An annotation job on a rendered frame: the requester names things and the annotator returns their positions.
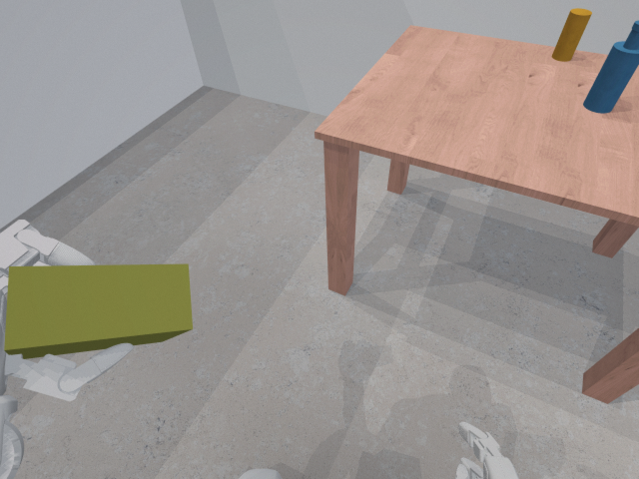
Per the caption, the table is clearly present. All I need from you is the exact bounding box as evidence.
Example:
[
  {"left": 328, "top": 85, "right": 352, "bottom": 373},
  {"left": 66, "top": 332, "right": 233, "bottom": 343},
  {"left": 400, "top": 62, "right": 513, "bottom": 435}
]
[{"left": 315, "top": 25, "right": 639, "bottom": 404}]

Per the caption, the right robot hand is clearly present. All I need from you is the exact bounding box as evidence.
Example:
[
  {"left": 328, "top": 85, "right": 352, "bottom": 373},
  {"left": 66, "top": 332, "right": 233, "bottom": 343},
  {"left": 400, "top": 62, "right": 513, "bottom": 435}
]
[{"left": 455, "top": 422, "right": 519, "bottom": 479}]

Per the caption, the left robot hand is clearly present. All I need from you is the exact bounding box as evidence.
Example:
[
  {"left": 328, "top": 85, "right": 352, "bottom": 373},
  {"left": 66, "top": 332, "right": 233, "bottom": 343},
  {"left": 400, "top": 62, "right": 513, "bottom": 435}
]
[{"left": 0, "top": 220, "right": 134, "bottom": 401}]

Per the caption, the sponge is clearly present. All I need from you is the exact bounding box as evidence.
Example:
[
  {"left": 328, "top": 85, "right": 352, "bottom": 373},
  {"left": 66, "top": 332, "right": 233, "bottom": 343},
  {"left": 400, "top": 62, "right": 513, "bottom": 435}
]
[{"left": 4, "top": 264, "right": 193, "bottom": 359}]

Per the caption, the robot left forearm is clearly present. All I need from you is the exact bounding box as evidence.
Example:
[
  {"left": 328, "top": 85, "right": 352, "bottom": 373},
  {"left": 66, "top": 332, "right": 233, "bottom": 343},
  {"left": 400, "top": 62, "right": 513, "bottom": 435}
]
[{"left": 0, "top": 395, "right": 24, "bottom": 479}]

